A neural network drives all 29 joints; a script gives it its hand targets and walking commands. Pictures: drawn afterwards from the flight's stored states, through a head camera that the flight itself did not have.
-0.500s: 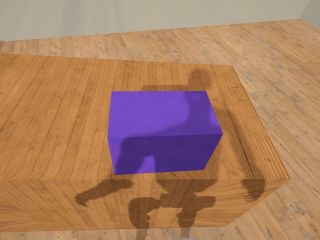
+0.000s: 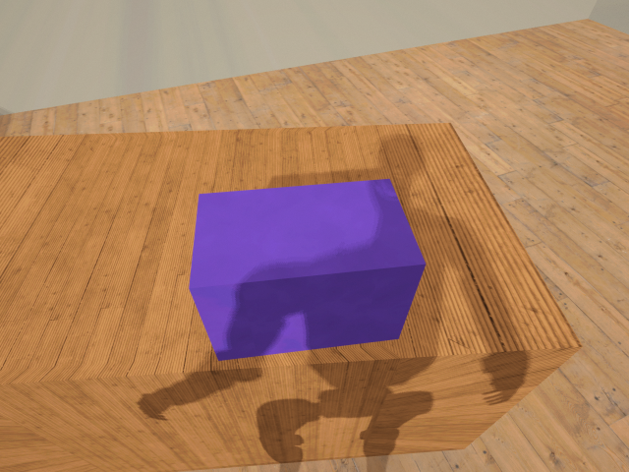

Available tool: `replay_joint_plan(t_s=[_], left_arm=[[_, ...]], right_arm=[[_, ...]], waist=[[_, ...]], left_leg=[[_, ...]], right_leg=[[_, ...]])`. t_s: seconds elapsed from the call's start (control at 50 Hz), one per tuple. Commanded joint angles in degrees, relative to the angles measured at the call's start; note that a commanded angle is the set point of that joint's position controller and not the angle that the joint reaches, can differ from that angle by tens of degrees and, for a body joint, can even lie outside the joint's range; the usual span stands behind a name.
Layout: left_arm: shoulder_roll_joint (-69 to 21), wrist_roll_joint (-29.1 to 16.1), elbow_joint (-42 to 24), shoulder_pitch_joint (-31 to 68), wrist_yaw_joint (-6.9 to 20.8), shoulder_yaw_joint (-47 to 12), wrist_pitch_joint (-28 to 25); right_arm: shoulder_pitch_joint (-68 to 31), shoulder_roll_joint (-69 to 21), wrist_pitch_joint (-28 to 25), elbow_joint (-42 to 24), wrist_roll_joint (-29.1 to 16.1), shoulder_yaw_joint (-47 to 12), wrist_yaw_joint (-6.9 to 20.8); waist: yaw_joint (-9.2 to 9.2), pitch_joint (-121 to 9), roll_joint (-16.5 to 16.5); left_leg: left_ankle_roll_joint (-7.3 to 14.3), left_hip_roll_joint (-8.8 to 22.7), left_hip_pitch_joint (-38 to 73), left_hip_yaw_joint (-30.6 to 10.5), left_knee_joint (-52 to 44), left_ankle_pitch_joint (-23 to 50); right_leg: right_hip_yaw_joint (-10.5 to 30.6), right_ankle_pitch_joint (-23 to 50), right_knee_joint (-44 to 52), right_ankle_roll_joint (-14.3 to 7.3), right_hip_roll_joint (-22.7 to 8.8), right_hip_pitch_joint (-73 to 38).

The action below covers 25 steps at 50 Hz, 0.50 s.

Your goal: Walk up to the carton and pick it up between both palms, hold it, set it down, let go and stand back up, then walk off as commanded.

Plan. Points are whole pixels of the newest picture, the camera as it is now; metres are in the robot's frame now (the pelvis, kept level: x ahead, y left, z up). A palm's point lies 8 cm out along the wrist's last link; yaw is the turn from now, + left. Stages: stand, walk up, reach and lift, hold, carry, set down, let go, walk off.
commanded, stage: walk up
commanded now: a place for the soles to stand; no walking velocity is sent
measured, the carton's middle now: (303, 270) +0.43 +0.01 +0.00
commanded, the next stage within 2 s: none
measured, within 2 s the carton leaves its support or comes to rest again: neither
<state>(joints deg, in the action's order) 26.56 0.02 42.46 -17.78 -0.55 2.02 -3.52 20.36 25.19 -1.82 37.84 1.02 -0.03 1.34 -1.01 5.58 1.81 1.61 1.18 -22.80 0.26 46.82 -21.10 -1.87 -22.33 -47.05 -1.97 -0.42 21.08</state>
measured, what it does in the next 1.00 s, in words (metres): stands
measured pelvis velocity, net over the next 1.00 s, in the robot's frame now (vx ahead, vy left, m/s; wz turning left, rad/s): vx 0.03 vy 0.00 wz -0.01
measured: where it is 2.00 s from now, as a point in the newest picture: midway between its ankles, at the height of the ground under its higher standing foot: outside the picture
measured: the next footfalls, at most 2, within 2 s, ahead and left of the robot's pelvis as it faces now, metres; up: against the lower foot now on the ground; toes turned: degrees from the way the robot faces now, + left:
none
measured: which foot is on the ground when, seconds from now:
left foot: down 0.00-1.00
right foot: down 0.00-1.00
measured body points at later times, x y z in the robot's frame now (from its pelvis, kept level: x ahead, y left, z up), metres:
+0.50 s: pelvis +0.02 +0.00 +0.00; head +0.04 +0.00 +0.45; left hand +0.13 +0.32 -0.09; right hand +0.10 -0.32 -0.09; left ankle +0.06 +0.12 -0.70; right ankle +0.04 -0.12 -0.70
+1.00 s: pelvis +0.03 +0.00 +0.00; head +0.04 +0.00 +0.45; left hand +0.14 +0.32 -0.09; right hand +0.11 -0.32 -0.09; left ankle +0.06 +0.12 -0.70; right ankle +0.04 -0.12 -0.70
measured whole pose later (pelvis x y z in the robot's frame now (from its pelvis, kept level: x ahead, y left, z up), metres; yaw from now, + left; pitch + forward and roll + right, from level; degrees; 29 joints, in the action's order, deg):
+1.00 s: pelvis +0.03 +0.00 +0.00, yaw -1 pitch -2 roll +0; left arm 25.7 0.0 42.5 -15.5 -0.1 1.8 -2.2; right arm 20.1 25.2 -3.8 37.9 1.2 0.0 0.7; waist -1.0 3.7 0.0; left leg 0.4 1.0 -22.5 0.4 48.0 -23.4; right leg -2.3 -24.8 -48.0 -1.9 -0.5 21.1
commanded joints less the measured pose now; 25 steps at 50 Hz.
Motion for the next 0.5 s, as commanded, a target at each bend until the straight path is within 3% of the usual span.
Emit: replay_joint_plan(t_s=[0.0, 0.02, 0.08, 0.12, 0.14, 0.16, 0.18, 0.2, 0.22, 0.24, 0.28, 0.3, 0.32, 0.34, 0.36, 0.38, 0.4, 0.42, 0.44, 0.46, 0.48], left_arm=[[12.7, 0.74, -4.09, 3.97, -0.16, 3.82, 1.15], [12.43, 0.56, -2.45, 3.11, 0.16, 3.95, 1.04], [10.12, 0.54, -1.2, -1.11, 0.66, 3.91, 0.07], [9.96, 0.76, -0.06, -2.87, 0.54, 4.14, -0.7], [9.64, 0.75, 0.16, -3.69, 0.23, 3.99, -1.14], [12.1, 1.57, 0.12, -4.69, -0.15, 4.69, -1.58], [15.33, 2.06, -0.27, -4.39, -0.54, 5.19, -2.01], [17.66, 1.72, -0.72, -2.08, -0.62, 5.39, -1.99], [17.61, 1.67, -0.78, -0.48, -0.51, 5.39, -1.85], [17.5, 1.53, -0.81, 0.98, -0.5, 5.34, -1.8], [14.64, 1.0, -2.23, 4.23, -0.13, 4.18, -1.32], [12.46, 0.68, -2.58, 6.35, 0.03, 3.14, -0.96], [9.59, 0.38, -3.4, 7.48, 0.13, 2.39, -0.8], [7.9, -0.12, -3.5, 6.74, 0.23, 2.06, -0.51], [8.27, -0.28, -3.1, 4.96, 0.1, 2.17, 0.04], [10.26, -0.08, -2.99, 4.57, 0.14, 2.78, 0.03], [9.56, 0.07, -2.25, 3.99, 0.21, 2.87, -0.15], [10.24, 0.72, -2.27, 2.28, 0.36, 3.35, -0.69], [10.54, 1.01, -1.25, 1.48, 0.27, 3.46, -1.26], [10.94, 1.18, -1.61, 0.26, 0.03, 3.99, -1.62], [13.03, 1.23, -1.33, -0.53, 0.01, 4.52, -1.95]], right_arm=[[2.4, 18.84, -2.95, 0.46, 0.38, 7.72, -1.91], [1.37, 17.27, -2.93, 0.45, 0.54, 7.37, -1.86], [-2.22, 15.92, -2.64, 0.27, 0.88, 6.15, -1.77], [-4.54, 14.74, -2.1, -0.35, 0.51, 5.39, -1.41], [-5.62, 12.41, -1.97, -0.42, 0.24, 4.76, -1.25], [-5.52, 10.73, -1.69, -0.91, -0.07, 4.32, -1.24], [-6.43, 7.97, -1.53, -1.7, -0.51, 3.94, -1.22], [-6.95, 10.22, -1.19, -1.69, -0.34, 4.39, -1.55], [-5.65, 12.05, -1.17, 0.04, -0.09, 4.84, -1.45], [-4.74, 12.15, -1.68, -0.36, -0.28, 4.71, -1.45], [-1.93, 11.19, -2.59, 0.81, -0.06, 4.75, -1.25], [2.21, 10.49, -3.18, 2.11, -0.31, 4.99, -1.34], [4.57, 12.45, -3.71, 3.4, 0.17, 5.55, -1.8], [4.34, 16.09, -4.09, 2.62, 0.45, 6.49, -2.12], [1.67, 17.84, -3.83, 1.41, 0.27, 6.5, -2.09], [1.38, 18.35, -3.51, 1.24, 0.05, 6.86, -1.77], [0.22, 16.99, -3.34, 1.19, 0.24, 6.24, -1.79], [-2.48, 15.94, -3.05, 0.44, 0.19, 5.98, -1.88], [-4.42, 13.83, -2.85, 0.03, -0.04, 4.79, -1.8], [-4.72, 12.26, -2.82, -0.01, -0.2, 4.29, -1.68], [-5.71, 11.14, -2.77, -0.7, -0.46, 3.91, -1.62]], waist=[[-1.33, -2.3, 1.92], [-0.35, 1.06, 1.51], [1.63, -3.76, 6.32], [3.29, -4.34, 4.94], [4.33, -4.88, 4.59], [4.89, -5.34, -0.49], [4.46, -4.13, -8.67], [4.06, -0.64, -7.6], [3.36, -0.76, -5.24], [2.66, 0.43, -5.42], [0.44, -2.37, -7.23], [-1.56, -4.82, -5.41], [-3.23, -6.46, 1.21], [-1.72, -7.4, 6.57], [0.03, -6.03, 5.55], [-0.07, -5.77, 3.2], [0.6, -4.44, 4.84], [1.56, -4.04, 5.62], [2.61, -4.89, 4.79], [3.32, -5.65, 2.54], [3.86, -7.22, -2.29]], left_leg=[[12.95, 20.54, 9.64, -38.03, -30.81, -22.23], [12.53, 18.62, 5.89, -34.18, -29.86, -17.24], [11.11, 14.83, 2.95, -22.0, -23.38, -4.0], [8.44, 11.33, -4.22, -15.95, -19.2, -5.34], [6.07, 8.63, -6.28, -11.26, -15.19, -3.04], [3.56, 5.2, -10.79, -6.54, -5.66, -0.8], [0.19, -0.93, -15.98, -1.51, 5.91, -3.22], [-0.15, -0.97, -18.1, -1.18, 7.71, -10.17], [0.16, 0.82, -16.04, -2.27, 7.93, -11.61], [0.34, 1.39, -14.24, -2.41, 5.42, -11.98], [1.52, 1.08, -0.86, -0.66, -3.79, -3.21], [1.89, 0.2, 7.04, -0.86, -10.75, 2.42], [3.28, 5.0, 13.43, -9.24, -16.08, 8.74], [7.35, 12.77, 13.77, -24.43, -21.18, 10.79], [12.54, 18.23, 10.17, -30.87, -22.75, 5.35], [14.31, 18.35, 8.32, -29.32, -21.44, 3.84], [13.51, 16.63, 6.3, -26.33, -20.93, 3.12], [11.54, 14.21, 4.8, -21.43, -18.48, 1.74], [8.97, 11.51, 0.94, -17.24, -15.06, 5.31], [6.29, 8.69, -3.43, -12.86, -11.31, 8.71], [3.05, 3.68, -6.95, -6.51, -4.19, 10.48]], right_leg=[[5.92, -11.22, -13.77, 0.15, -0.49, 18.1], [4.12, -10.51, -12.48, 0.13, -1.96, 16.1], [1.43, -8.16, -2.01, -0.77, -1.94, 6.19], [-0.33, -1.63, 6.19, -1.52, -0.59, -4.2], [1.29, -1.04, 11.0, -2.57, -1.25, -8.19], [11.67, -5.16, 17.6, -4.8, -5.43, -10.6], [30.58, -9.78, 25.63, -8.06, -14.33, -10.09], [36.27, -9.48, 27.65, -12.42, -19.76, -8.62], [34.8, -8.86, 25.38, -14.16, -20.19, -7.25], [31.96, -1.81, 22.34, -14.36, -19.7, -5.15], [20.12, 3.69, 16.9, -10.27, -14.73, 0.67], [13.79, 8.82, 12.32, -7.35, -11.12, 3.97], [8.31, 13.96, 3.62, -4.25, -7.95, 8.82], [2.0, 8.51, -6.35, -0.49, -1.51, 11.14], [0.43, -8.29, -4.63, 0.15, -0.52, 11.31], [1.09, -12.16, -4.92, -0.45, -0.64, 8.88], [0.97, -11.67, -2.67, -1.25, -1.01, 7.83], [0.63, -7.74, 4.09, -1.76, -1.52, 4.55], [2.36, -2.21, 6.76, -2.37, -1.98, -0.4], [6.39, 0.43, 9.49, -4.06, -3.67, -4.69], [15.05, 2.31, 14.01, -6.62, -7.61, -8.06]])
